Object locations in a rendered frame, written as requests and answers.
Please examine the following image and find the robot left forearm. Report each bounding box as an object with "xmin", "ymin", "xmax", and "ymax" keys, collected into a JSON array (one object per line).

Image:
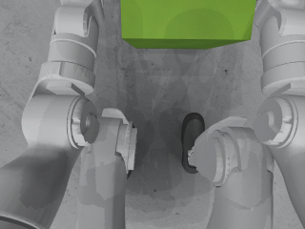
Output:
[{"xmin": 21, "ymin": 0, "xmax": 105, "ymax": 133}]

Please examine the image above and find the robot right forearm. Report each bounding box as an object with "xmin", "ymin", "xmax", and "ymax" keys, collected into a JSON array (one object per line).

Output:
[{"xmin": 254, "ymin": 0, "xmax": 305, "ymax": 97}]

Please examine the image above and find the robot right upper arm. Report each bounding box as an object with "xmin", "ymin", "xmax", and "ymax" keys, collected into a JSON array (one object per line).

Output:
[{"xmin": 253, "ymin": 94, "xmax": 305, "ymax": 229}]

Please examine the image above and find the right robot shin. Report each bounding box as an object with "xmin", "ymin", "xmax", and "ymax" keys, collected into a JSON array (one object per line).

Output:
[{"xmin": 188, "ymin": 115, "xmax": 275, "ymax": 178}]

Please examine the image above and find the robot left upper arm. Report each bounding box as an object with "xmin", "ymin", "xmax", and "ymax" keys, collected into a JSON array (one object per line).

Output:
[{"xmin": 0, "ymin": 94, "xmax": 100, "ymax": 229}]

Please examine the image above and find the right robot thigh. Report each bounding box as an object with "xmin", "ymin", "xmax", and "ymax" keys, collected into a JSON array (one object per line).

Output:
[{"xmin": 202, "ymin": 126, "xmax": 274, "ymax": 229}]

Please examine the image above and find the carton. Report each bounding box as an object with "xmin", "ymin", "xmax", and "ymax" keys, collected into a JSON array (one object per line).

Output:
[{"xmin": 120, "ymin": 0, "xmax": 256, "ymax": 50}]

